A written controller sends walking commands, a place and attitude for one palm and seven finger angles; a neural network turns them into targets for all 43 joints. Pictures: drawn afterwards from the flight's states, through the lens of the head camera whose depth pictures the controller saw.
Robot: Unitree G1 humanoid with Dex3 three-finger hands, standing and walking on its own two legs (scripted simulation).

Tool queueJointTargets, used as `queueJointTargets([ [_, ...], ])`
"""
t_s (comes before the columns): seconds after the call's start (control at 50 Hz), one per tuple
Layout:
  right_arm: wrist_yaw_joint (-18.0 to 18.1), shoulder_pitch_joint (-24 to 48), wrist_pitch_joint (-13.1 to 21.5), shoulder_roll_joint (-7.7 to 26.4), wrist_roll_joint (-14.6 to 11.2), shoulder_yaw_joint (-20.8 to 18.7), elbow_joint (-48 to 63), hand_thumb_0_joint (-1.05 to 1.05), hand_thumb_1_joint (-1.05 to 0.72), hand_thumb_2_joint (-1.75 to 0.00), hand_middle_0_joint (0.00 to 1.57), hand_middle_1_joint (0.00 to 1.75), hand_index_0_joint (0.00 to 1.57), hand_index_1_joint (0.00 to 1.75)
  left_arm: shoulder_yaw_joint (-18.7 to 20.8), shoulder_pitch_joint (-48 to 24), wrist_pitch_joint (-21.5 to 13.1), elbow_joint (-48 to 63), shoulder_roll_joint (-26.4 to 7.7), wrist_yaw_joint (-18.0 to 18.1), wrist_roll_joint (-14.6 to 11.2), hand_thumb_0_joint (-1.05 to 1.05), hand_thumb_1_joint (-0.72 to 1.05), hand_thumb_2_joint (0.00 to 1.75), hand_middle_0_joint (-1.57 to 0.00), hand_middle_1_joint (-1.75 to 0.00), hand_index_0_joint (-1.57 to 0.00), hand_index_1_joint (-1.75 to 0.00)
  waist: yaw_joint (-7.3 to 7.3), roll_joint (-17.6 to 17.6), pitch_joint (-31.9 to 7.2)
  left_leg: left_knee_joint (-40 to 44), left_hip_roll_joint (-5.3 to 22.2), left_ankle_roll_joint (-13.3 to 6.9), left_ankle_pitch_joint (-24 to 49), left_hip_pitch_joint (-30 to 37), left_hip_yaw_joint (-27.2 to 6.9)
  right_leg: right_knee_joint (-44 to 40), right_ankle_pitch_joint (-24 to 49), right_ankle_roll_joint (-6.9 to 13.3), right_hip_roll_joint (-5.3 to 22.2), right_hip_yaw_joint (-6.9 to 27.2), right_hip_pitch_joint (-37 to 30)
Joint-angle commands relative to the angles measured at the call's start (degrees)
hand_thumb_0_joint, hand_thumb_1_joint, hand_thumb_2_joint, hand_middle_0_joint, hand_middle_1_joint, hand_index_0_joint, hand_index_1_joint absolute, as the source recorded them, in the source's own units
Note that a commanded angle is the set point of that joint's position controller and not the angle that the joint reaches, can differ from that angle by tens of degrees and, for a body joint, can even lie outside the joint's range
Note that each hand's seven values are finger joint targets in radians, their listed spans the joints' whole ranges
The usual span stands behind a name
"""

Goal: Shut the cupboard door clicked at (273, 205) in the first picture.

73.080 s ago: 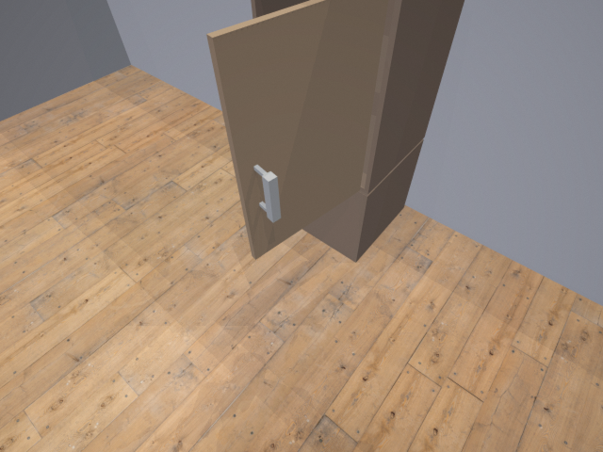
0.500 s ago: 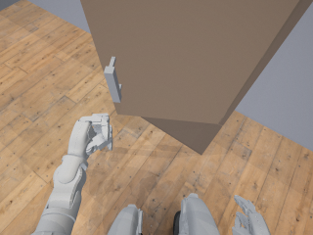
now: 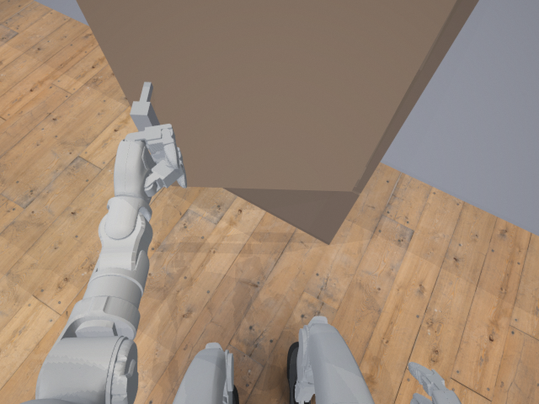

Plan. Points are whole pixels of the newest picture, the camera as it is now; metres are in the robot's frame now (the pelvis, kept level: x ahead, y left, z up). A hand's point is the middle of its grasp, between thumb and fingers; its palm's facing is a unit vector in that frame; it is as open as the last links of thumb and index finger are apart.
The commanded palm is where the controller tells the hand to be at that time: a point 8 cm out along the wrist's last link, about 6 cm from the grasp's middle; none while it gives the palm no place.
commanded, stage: bring the fist close to the handle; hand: left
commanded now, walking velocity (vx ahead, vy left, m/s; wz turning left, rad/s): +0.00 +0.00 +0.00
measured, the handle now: (156, 126) +0.53 +0.15 +0.03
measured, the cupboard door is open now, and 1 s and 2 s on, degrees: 29 21 11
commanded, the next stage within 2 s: push the door shut along its arc in 0.28 s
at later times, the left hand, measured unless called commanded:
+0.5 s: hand (174, 176) +0.44 +0.12 +0.03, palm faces -0.13 -0.99 -0.04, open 3.1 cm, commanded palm +0.42 +0.17 +0.03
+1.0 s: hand (182, 137) +0.50 +0.11 +0.04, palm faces -0.22 -0.97 -0.05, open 3.1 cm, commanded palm +0.49 +0.15 +0.03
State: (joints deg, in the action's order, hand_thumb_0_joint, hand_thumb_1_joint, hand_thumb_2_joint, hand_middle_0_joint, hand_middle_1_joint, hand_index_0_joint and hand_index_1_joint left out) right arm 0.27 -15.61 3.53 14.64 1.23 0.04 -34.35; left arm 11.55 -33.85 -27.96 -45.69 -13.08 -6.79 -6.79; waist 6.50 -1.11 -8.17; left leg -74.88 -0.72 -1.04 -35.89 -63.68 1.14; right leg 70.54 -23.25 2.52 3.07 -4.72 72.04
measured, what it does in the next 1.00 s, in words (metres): stands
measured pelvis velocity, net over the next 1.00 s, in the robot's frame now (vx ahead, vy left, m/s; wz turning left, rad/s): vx -0.01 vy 0.01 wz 0.00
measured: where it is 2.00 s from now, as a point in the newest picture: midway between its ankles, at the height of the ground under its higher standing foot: outside the picture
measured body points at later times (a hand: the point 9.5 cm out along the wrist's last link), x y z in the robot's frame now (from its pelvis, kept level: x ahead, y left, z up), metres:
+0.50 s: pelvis -0.01 +0.01 +0.00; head +0.12 +0.01 +0.43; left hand +0.44 +0.17 +0.04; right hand +0.08 -0.26 -0.11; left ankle -0.01 +0.11 -0.61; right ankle +0.09 -0.10 -0.61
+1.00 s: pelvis -0.01 +0.01 -0.01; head +0.15 +0.02 +0.41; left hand +0.50 +0.16 +0.04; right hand +0.01 -0.25 -0.13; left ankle -0.01 +0.11 -0.61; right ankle +0.09 -0.10 -0.61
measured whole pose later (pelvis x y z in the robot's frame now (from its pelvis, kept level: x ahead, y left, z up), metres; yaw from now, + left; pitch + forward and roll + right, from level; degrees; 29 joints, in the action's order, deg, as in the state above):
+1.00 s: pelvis -0.01 +0.01 -0.01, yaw +0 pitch +27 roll -1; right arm -0.5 -19.3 -0.4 15.5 1.7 1.1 -36.1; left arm 12.4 -53.8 -28.0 -65.4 -21.1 -14.1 -5.7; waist 10.0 -1.9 -7.1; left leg -77.8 -1.1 -2.2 -35.3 -69.6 0.5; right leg 71.0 -21.6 1.6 3.5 -5.2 76.4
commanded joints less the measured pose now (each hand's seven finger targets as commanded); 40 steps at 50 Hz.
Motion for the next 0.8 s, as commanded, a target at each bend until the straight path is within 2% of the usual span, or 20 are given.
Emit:
queueJointTargets([
  [0.0, 0.0, -6.7, 0.9, 8.3, -0.4, -3.2, 6.4, 0.0, -0.9, -0.9, 0.2, 0.3, 0.2, 0.3, 3.8, -13.1, -4.4, 8.0, -10.2, 0.0, -0.4, 0.0, 0.9, 0.9, -1.3, -1.5, -1.3, -1.5, -1.33, 0.8, -30.4, 11.2, -1.4, 0.0, 18.6, 0.5, -1.2, -6.9, 15.8, -0.9, -1.1, 6.2, -36.0],
  [0.04, -0.4, -6.7, 0.4, 8.3, -0.6, -3.4, 6.2, 0.0, -0.9, -0.9, 0.2, 0.3, 0.2, 0.3, 2.6, -12.1, -4.0, 8.0, -8.6, -0.6, -0.5, 0.0, 0.9, 0.9, -1.3, -1.5, -1.3, -1.5, -1.18, 1.2, -29.7, 11.8, -1.3, 0.1, 16.7, 0.7, -0.7, -8.0, 14.2, -1.2, -0.9, 6.3, -35.7],
  [0.08, -0.3, -6.9, 0.1, 8.7, -0.8, -3.5, 6.2, 0.0, -0.9, -0.9, 0.2, 0.3, 0.2, 0.3, 3.5, -13.4, -4.0, 8.1, -10.0, -1.0, -1.0, 0.0, 0.9, 0.9, -1.3, -1.5, -1.3, -1.5, -0.56, 3.6, -27.9, 12.1, -1.2, -0.1, 14.1, -0.4, -0.6, -9.7, 11.0, -1.4, -0.8, 7.0, -36.0],
  [0.16, 0.3, -6.7, 0.4, 8.6, -0.8, -3.4, 5.5, 0.0, -0.9, -0.9, 0.2, 0.3, 0.2, 0.3, 4.3, -18.6, -6.0, 9.8, -11.1, -1.2, -2.0, 0.0, 0.9, 0.9, -1.3, -1.5, -1.3, -1.5, 0.67, 4.8, -27.0, 11.6, -1.3, -0.6, 10.9, -1.1, -0.6, -11.5, 6.2, -1.8, -0.7, 8.1, -35.4],
  [0.24, 0.4, -6.7, 1.1, 8.6, -0.4, -3.5, 4.4, 0.0, -0.9, -0.9, 0.2, 0.3, 0.2, 0.3, 2.3, -21.3, -9.0, 11.2, -10.4, -1.8, -1.1, 0.0, 0.9, 0.9, -1.3, -1.5, -1.3, -1.5, 0.47, -1.3, -28.8, 12.1, -1.3, -0.2, 12.6, 2.9, -1.5, -9.1, 8.3, -1.1, -1.0, 6.6, -32.4],
  [0.26, 0.3, -6.8, 1.1, 8.6, -0.3, -3.6, 4.2, 0.0, -0.9, -0.9, 0.2, 0.3, 0.2, 0.3, 0.4, -20.2, -8.9, 9.6, -8.1, -2.1, -0.9, 0.0, 0.9, 0.9, -1.3, -1.5, -1.3, -1.5, 1.09, -1.0, -27.7, 12.3, -1.1, -0.1, 12.6, 3.6, -1.8, -8.8, 8.0, -1.1, -1.2, 5.7, -30.6],
  [0.32, 0.1, -6.8, 1.0, 9.1, -0.4, -3.7, 3.6, 0.0, -0.9, -0.9, 0.2, 0.3, 0.2, 0.3, -0.2, -19.8, -8.0, 5.5, -7.2, -2.3, -0.6, 0.0, 0.9, 0.9, -1.3, -1.5, -1.3, -1.5, 1.39, -2.5, -25.0, 12.7, -0.8, 0.4, 12.5, 4.4, -2.3, -8.5, 6.6, -1.0, -1.2, 4.6, -26.9],
  [0.34, 0.0, -6.7, 0.7, 9.1, -0.5, -3.6, 3.5, 0.0, -0.9, -0.9, 0.2, 0.3, 0.2, 0.3, -0.9, -19.6, -7.0, 3.5, -6.2, -2.5, -0.7, 0.0, 0.9, 0.9, -1.3, -1.5, -1.3, -1.5, 1.81, -0.9, -23.2, 12.9, -0.9, 0.2, 11.6, 3.5, -2.3, -8.9, 5.8, -1.1, -1.3, 4.6, -26.7],
  [0.38, -0.1, -6.8, 0.2, 9.5, -0.6, -3.7, 4.2, 0.0, -0.9, -0.9, 0.2, 0.3, 0.2, 0.3, -0.3, -18.8, -5.9, 2.7, -7.1, -2.6, -0.4, 0.0, 0.9, 0.9, -1.3, -1.5, -1.3, -1.5, 1.11, -0.8, -23.5, 13.4, -0.8, 0.4, 11.9, 3.6, -2.6, -8.7, 5.7, -0.8, -1.3, 4.4, -26.8],
  [0.42, 0.0, -6.8, 0.0, 9.6, -0.6, -3.7, 4.3, 0.0, -0.9, -0.9, 0.2, 0.3, 0.2, 0.3, -0.2, -22.7, -5.9, 3.4, -8.0, -2.5, -0.1, 0.0, 0.9, 0.9, -1.3, -1.5, -1.3, -1.5, 1.29, -2.0, -25.4, 13.2, -0.8, 0.5, 13.3, 5.1, -3.1, -7.7, 6.6, -0.8, -1.3, 4.0, -26.2],
  [0.44, 0.1, -6.7, -0.2, 9.5, -0.6, -3.6, 4.3, 0.0, -0.9, -0.9, 0.2, 0.3, 0.2, 0.3, -0.3, -25.3, -6.1, 4.1, -8.2, -2.4, -0.1, 0.0, 0.9, 0.9, -1.3, -1.5, -1.3, -1.5, 1.98, -2.1, -25.4, 12.9, -0.8, 0.4, 13.4, 5.1, -3.1, -7.6, 6.8, -0.8, -1.3, 4.0, -25.7],
  [0.48, 0.2, -6.7, -0.2, 9.6, -0.4, -3.5, 4.5, 0.0, -0.9, -0.9, 0.2, 0.3, 0.2, 0.3, 0.6, -28.9, -7.1, 5.1, -9.7, -2.0, 0.2, 0.0, 0.9, 0.9, -1.3, -1.5, -1.3, -1.5, 2.11, -1.5, -26.7, 12.4, -0.9, 0.4, 14.2, 5.3, -3.5, -6.9, 7.5, -0.8, -1.4, 4.1, -26.1],
  [0.52, 0.3, -7.0, 0.0, 9.6, -0.1, -3.6, 4.3, 0.0, -0.9, -0.9, 0.2, 0.3, 0.2, 0.3, 1.0, -31.3, -8.5, 6.1, -10.5, -1.5, 0.4, 0.0, 0.9, 0.9, -1.3, -1.5, -1.3, -1.5, 2.07, -3.1, -29.8, 12.1, -0.8, 0.8, 16.6, 7.6, -4.3, -5.8, 8.9, -0.7, -1.5, 3.8, -25.5],
  [0.54, 0.2, -7.0, -0.1, 9.5, -0.1, -3.5, 4.1, 0.0, -0.9, -0.9, 0.2, 0.3, 0.2, 0.3, 0.2, -31.4, -8.5, 4.0, -9.1, -1.6, 0.5, 0.0, 0.9, 0.9, -1.3, -1.5, -1.3, -1.5, 2.73, -2.6, -28.6, 11.8, -0.8, 0.7, 16.6, 7.2, -4.2, -5.8, 8.9, -0.8, -1.5, 3.7, -24.6],
  [0.58, 0.3, -7.4, -0.5, 9.7, -0.1, -3.3, 3.3, 0.0, -0.9, -0.9, 0.2, 0.3, 0.2, 0.3, 0.4, -33.7, -8.0, -0.5, -9.8, -1.7, 1.0, 0.0, 0.9, 0.9, -1.3, -1.5, -1.3, -1.5, 4.04, -0.1, -25.9, 11.5, -0.8, 0.4, 13.9, 4.4, -4.4, -6.2, 6.8, -1.0, -1.6, 3.7, -23.7],
  [0.6, 0.5, -7.8, -0.4, 9.9, 0.0, -3.1, 3.7, 0.0, -0.9, -0.9, 0.2, 0.3, 0.2, 0.3, 1.8, -35.2, -8.2, -0.7, -11.7, -1.7, 1.0, 0.0, 0.9, 0.9, -1.3, -1.5, -1.3, -1.5, 3.95, -0.2, -26.3, 11.0, -1.1, 0.0, 14.0, 3.1, -4.1, -6.2, 6.9, -0.9, -1.7, 3.9, -24.6],
  [0.64, 0.3, -8.0, -1.1, 10.1, -0.2, -2.9, 3.2, 0.0, -0.9, -0.9, 0.2, 0.3, 0.2, 0.3, 1.8, -34.8, -6.5, -5.6, -12.6, -2.5, 2.2, 0.0, 0.9, 0.9, -1.3, -1.5, -1.3, -1.5, 4.05, -0.3, -25.6, 11.1, -1.0, 0.1, 12.2, 1.6, -3.9, -6.2, 5.8, -0.8, -1.6, 4.1, -24.2],
  [0.66, 0.4, -8.3, -1.3, 10.2, -0.1, -2.9, 3.3, 0.0, -0.9, -0.9, 0.2, 0.3, 0.2, 0.3, 0.8, -37.8, -6.3, -4.3, -12.1, -2.9, 2.3, 0.0, 0.9, 0.9, -1.3, -1.5, -1.3, -1.5, 4.97, -0.8, -26.3, 10.9, -0.8, 0.0, 13.0, 2.6, -4.3, -6.0, 6.4, -0.9, -1.6, 4.0, -23.3],
  [0.72, 0.3, -9.4, -1.7, 10.4, -0.1, -3.0, 2.9, 0.0, -0.9, -0.9, 0.2, 0.3, 0.2, 0.3, -0.1, -39.8, -5.5, -6.0, -11.4, -4.5, 2.0, 0.0, 0.9, 0.9, -1.3, -1.5, -1.3, -1.5, 5.02, -4.3, -29.3, 10.6, -0.7, 0.6, 16.2, 5.9, -5.1, -5.1, 7.8, -0.7, -1.7, 3.4, -21.5],
  [0.78, 0.3, -10.6, -2.4, 10.6, -0.1, -2.9, 2.6, 0.0, -0.9, -0.9, 0.2, 0.3, 0.2, 0.3, 0.0, -41.9, -3.9, -7.8, -11.9, -6.1, 1.5, 0.0, 0.9, 0.9, -1.3, -1.5, -1.3, -1.5, 6.28, -2.3, -29.6, 10.0, -0.5, 0.2, 16.6, 4.9, -5.2, -5.5, 8.6, -0.8, -1.8, 3.5, -22.0],
])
